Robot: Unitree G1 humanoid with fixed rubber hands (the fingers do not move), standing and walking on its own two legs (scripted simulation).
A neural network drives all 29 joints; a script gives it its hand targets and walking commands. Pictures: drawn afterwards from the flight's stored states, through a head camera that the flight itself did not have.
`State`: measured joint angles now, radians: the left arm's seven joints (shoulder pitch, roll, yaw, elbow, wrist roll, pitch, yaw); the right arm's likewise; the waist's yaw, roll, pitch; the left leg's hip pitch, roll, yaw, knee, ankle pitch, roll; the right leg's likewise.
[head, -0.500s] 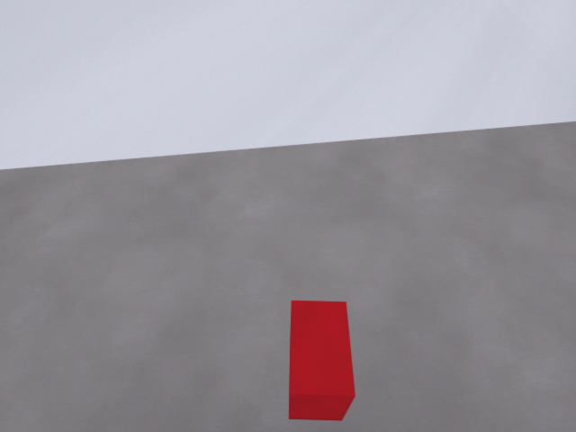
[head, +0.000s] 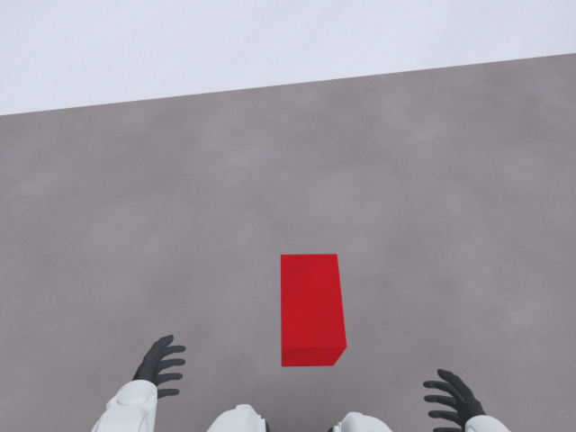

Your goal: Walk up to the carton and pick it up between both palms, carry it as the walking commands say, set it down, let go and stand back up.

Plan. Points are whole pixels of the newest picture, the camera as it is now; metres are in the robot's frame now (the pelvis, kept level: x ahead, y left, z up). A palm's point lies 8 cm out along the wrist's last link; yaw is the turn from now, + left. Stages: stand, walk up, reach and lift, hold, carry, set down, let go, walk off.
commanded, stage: reach and lift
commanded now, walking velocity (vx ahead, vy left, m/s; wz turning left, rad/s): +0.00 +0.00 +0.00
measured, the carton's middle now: (308, 312) +0.45 -0.06 -0.61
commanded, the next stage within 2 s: none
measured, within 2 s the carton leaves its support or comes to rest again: neither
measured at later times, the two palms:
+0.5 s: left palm (196, 341) +0.26 +0.17 -0.15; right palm (438, 335) +0.26 -0.24 -0.14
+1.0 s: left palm (229, 278) +0.39 +0.13 -0.19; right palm (402, 270) +0.40 -0.22 -0.19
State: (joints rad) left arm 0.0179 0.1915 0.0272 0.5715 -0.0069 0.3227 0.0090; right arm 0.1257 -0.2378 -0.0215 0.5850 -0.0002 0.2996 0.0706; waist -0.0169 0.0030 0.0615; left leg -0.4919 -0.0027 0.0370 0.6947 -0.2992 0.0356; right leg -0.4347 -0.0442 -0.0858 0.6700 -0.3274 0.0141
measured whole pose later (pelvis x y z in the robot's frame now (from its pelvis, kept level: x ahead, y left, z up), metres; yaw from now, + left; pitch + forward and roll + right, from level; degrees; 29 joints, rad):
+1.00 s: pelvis -0.06 -0.02 -0.08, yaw -1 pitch +41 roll +0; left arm -0.81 0.04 0.23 0.64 -0.01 0.15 0.19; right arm -0.91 -0.24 -0.20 0.85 0.00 0.10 0.01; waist 0.00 0.01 -0.06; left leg -1.45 0.02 0.03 0.97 -0.24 0.01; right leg -1.41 -0.04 -0.09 1.01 -0.30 -0.02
